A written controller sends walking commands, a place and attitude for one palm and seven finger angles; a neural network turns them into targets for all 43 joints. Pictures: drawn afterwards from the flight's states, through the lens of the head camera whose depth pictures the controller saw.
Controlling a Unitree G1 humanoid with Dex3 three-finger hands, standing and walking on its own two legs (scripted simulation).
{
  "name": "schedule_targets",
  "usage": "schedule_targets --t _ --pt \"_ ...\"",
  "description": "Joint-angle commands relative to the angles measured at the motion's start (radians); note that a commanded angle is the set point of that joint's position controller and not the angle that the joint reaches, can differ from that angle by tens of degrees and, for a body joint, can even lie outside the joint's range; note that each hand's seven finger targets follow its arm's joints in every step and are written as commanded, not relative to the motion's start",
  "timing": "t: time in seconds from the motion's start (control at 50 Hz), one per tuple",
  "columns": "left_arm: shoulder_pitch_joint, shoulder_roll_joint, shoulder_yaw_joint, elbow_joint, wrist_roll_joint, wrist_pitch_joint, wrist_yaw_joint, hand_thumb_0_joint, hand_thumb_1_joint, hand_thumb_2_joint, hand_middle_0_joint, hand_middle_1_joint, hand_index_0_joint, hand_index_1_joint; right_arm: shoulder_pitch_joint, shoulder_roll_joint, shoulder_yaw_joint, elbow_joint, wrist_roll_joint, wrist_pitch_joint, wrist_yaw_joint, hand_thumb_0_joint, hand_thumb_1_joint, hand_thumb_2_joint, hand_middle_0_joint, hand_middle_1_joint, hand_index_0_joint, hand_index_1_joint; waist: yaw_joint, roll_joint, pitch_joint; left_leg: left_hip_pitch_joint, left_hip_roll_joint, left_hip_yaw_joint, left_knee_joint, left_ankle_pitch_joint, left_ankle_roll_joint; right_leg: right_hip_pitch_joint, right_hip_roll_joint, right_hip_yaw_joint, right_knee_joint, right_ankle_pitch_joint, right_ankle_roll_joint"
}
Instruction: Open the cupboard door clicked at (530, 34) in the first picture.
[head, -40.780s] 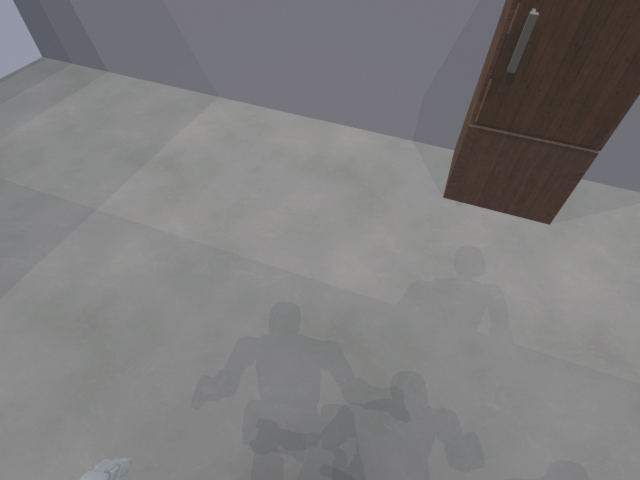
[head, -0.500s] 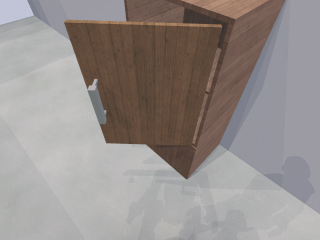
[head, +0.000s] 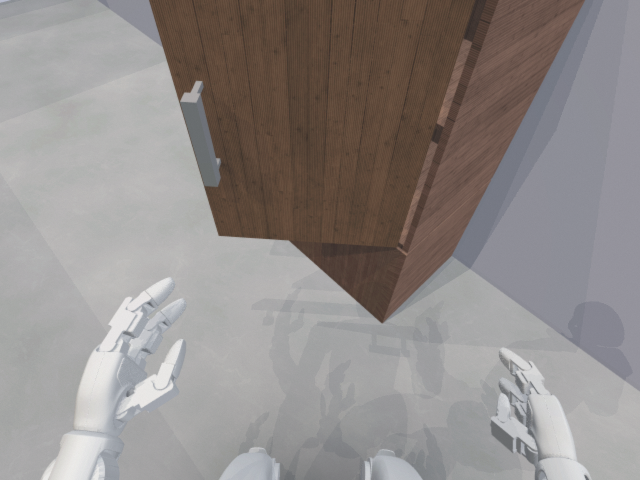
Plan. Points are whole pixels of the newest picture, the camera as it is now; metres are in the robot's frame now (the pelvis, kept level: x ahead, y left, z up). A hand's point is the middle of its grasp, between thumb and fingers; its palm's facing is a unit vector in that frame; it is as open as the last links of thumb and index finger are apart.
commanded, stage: raise the hand with hooked fingers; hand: left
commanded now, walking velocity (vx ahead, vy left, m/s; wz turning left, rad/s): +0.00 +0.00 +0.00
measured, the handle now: (205, 136) +0.62 +0.25 +0.05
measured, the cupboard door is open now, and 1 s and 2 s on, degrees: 43 43 43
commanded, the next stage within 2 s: move the hooked fingers beside the handle in 1.76 s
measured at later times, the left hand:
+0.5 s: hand (128, 362) +0.24 +0.24 +0.03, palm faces +0.02 -1.00 -0.04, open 11.1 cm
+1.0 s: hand (97, 323) +0.27 +0.28 +0.05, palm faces +0.02 -1.00 -0.05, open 13.7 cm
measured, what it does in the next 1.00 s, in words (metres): stands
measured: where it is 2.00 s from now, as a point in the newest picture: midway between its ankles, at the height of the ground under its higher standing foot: outside the picture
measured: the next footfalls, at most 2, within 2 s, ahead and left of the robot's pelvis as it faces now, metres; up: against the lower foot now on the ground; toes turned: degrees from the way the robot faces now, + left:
none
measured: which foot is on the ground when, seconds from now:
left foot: down 0.00-1.00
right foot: down 0.00-1.00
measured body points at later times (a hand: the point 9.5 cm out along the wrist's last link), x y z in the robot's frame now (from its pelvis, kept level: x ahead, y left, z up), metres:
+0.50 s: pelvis +0.00 +0.01 -0.01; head +0.07 +0.02 +0.43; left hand +0.23 +0.29 +0.04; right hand +0.16 -0.22 -0.10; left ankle +0.02 +0.13 -0.66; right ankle +0.04 -0.10 -0.66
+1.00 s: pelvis +0.01 +0.03 +0.00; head +0.09 +0.04 +0.45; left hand +0.26 +0.34 +0.05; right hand +0.20 -0.21 -0.07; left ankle +0.02 +0.13 -0.66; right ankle +0.04 -0.10 -0.66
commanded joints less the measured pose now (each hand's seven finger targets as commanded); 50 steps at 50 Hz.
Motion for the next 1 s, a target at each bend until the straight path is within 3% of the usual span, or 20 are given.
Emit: schedule_targets --t 0.0,0.02,0.08,0.1,0.14,0.2,0.3,0.34,0.4,0.44,0.48,0.58,0.72,0.8,0.84,0.98 --pt "-0.01 0.193 0.141 -0.295 -0.08 0.053 -0.035 0.0 0.48 0.72 -0.23 -0.57 -0.23 -0.57 -0.032 -0.12 -0.021 -0.236 0.015 -0.022 -0.031 0.0 -0.9 -0.9 0.2 0.3 0.2 0.3 0.04 0.018 -0.212 -0.091 -0.054 -0.026 -0.043 0.04 0.025 0.132 0.019 0.122 -0.151 -0.13 0.012" --pt "-0.037 0.182 0.127 -0.374 -0.074 0.064 -0.013 0.0 0.457 0.71 -0.232 -0.585 -0.232 -0.585 -0.025 -0.107 -0.017 -0.241 0.018 -0.016 -0.039 0.0 -0.9 -0.9 0.2 0.3 0.2 0.3 0.031 0.052 -0.218 -0.074 -0.047 -0.032 -0.044 0.002 0.028 0.112 0.017 0.128 -0.171 -0.189 0.015" --pt "-0.083 0.193 0.094 -0.596 -0.022 0.075 0.069 0.0 0.387 0.68 -0.237 -0.63 -0.237 -0.63 0.021 -0.097 -0.005 -0.225 0.004 -0.009 -0.058 0.0 -0.9 -0.9 0.2 0.3 0.2 0.3 -0.003 0.163 -0.264 0.01 -0.028 -0.058 -0.04 0.102 0.04 0.093 0.037 0.073 -0.12 -0.005 0.005" --pt "-0.122 0.2 0.076 -0.628 -0.013 0.082 0.077 0.0 0.363 0.67 -0.238 -0.645 -0.238 -0.645 0.033 -0.1 0.003 -0.215 -0.003 -0.006 -0.064 0.0 -0.9 -0.9 0.2 0.3 0.2 0.3 -0.028 0.136 -0.256 0.012 -0.023 -0.072 -0.029 0.125 0.042 0.078 0.047 0.053 -0.098 0.037 0.004" --pt "-0.084 0.168 0.05 -0.559 0.007 0.106 0.078 0.0 0.317 0.65 -0.242 -0.675 -0.242 -0.675 0.042 -0.094 0.006 -0.183 -0.001 -0.005 -0.071 0.0 -0.9 -0.9 0.2 0.3 0.2 0.3 -0.051 0.123 -0.222 -0.004 -0.02 -0.079 -0.017 0.131 0.04 0.05 0.047 0.037 -0.103 0.057 0.01" --pt "-0.065 0.182 0.075 -0.434 -0.013 0.164 0.041 0.0 0.247 0.62 -0.247 -0.72 -0.247 -0.72 0.035 -0.102 0.015 -0.157 0.006 -0.006 -0.081 0.0 -0.9 -0.9 0.2 0.3 0.2 0.3 -0.044 0.095 -0.191 -0.041 -0.02 -0.091 -0.024 0.101 0.034 0.05 0.054 0.025 -0.115 0.014 0.009" --pt "-0.008 0.246 0.177 -0.376 -0.056 0.257 0.0 0.0 0.13 0.57 -0.255 -0.795 -0.255 -0.795 0.018 -0.096 0.019 -0.171 0.015 0.0 -0.085 0.0 -0.9 -0.9 0.2 0.3 0.2 0.3 0.01 0.075 -0.259 -0.037 -0.027 -0.088 -0.07 0.129 0.029 0.161 0.044 0.03 -0.15 0.012 0.011" --pt "-0.03 0.246 0.189 -0.405 -0.065 0.256 0.003 0.0 0.083 0.55 -0.258 -0.825 -0.258 -0.825 0.022 -0.091 0.02 -0.173 0.014 -0.002 -0.083 0.0 -0.9 -0.9 0.2 0.3 0.2 0.3 0.011 0.075 -0.279 -0.024 -0.029 -0.085 -0.082 0.146 0.03 0.176 0.038 0.028 -0.156 0.031 0.017" --pt "-0.044 0.251 0.2 -0.384 -0.071 0.232 0.019 0.0 0.013 0.52 -0.263 -0.87 -0.263 -0.87 0.027 -0.091 0.021 -0.164 0.008 -0.008 -0.082 0.0 -0.9 -0.9 0.2 0.3 0.2 0.3 0.01 0.05 -0.239 -0.027 -0.027 -0.09 -0.094 0.151 0.028 0.165 0.045 0.016 -0.153 0.029 0.013" --pt "-0.048 0.245 0.195 -0.372 -0.063 0.213 0.019 0.0 -0.033 0.5 -0.267 -0.9 -0.267 -0.9 0.045 -0.096 0.02 -0.156 0.008 -0.011 -0.078 0.0 -0.9 -0.9 0.2 0.3 0.2 0.3 0.003 0.082 -0.236 -0.013 -0.027 -0.084 -0.102 0.147 0.027 0.151 0.041 0.013 -0.156 0.03 0.013" --pt "-0.059 0.244 0.192 -0.347 -0.062 0.203 0.018 0.0 -0.08 0.48 -0.27 -0.93 -0.27 -0.93 0.054 -0.104 0.017 -0.152 0.01 -0.012 -0.078 0.0 -0.9 -0.9 0.2 0.3 0.2 0.3 -0.008 0.052 -0.205 -0.017 -0.027 -0.085 -0.11 0.133 0.028 0.139 0.041 0.009 -0.166 0.016 0.016" --pt "-0.092 0.277 0.205 -0.362 -0.064 0.191 -0.007 0.0 -0.197 0.43 -0.278 -1.005 -0.278 -1.005 0.077 -0.119 0.013 -0.155 0.012 -0.011 -0.08 0.0 -0.9 -0.9 0.2 0.3 0.2 0.3 -0.008 0.113 -0.232 0.045 -0.026 -0.083 -0.13 0.176 0.027 0.146 0.043 -0.002 -0.16 0.077 0.01" --pt "-0.144 0.315 0.246 -0.333 -0.08 0.208 -0.023 0.0 -0.36 0.36 -0.29 -1.11 -0.29 -1.11 0.093 -0.128 0.017 -0.155 0.009 0.004 -0.08 0.0 -0.9 -0.9 0.2 0.3 0.2 0.3 -0.009 0.12 -0.237 0.086 -0.023 -0.089 -0.144 0.261 0.018 0.172 0.053 -0.018 -0.152 0.171 0.007" --pt "-0.199 0.331 0.244 -0.296 -0.079 0.23 -0.044 0.0 -0.453 0.32 -0.297 -1.17 -0.297 -1.17 0.101 -0.136 0.023 -0.16 0.011 0.012 -0.081 0.0 -0.9 -0.9 0.2 0.3 0.2 0.3 -0.018 0.143 -0.209 0.104 -0.02 -0.094 -0.154 0.258 0.014 0.157 0.059 -0.022 -0.16 0.168 0.002" --pt "-0.222 0.34 0.25 -0.283 -0.077 0.24 -0.056 0.0 -0.5 0.3 -0.3 -1.2 -0.3 -1.2 0.103 -0.138 0.024 -0.164 0.013 0.016 -0.082 0.0 -0.9 -0.9 0.2 0.3 0.2 0.3 -0.016 0.146 -0.228 0.117 -0.019 -0.092 -0.159 0.267 0.014 0.166 0.057 -0.021 -0.167 0.179 0.005" --pt "-0.294 0.383 0.29 -0.243 -0.091 0.262 -0.088 0.0 -0.5 0.3 -0.3 -1.2 -0.3 -1.2 0.11 -0.14 0.031 -0.162 0.011 0.02 -0.083 0.0 -0.9 -0.9 0.2 0.3 0.2 0.3 -0.013 0.14 -0.264 0.15 -0.017 -0.096 -0.166 0.326 0.01 0.194 0.059 -0.023 -0.173 0.228 0.005"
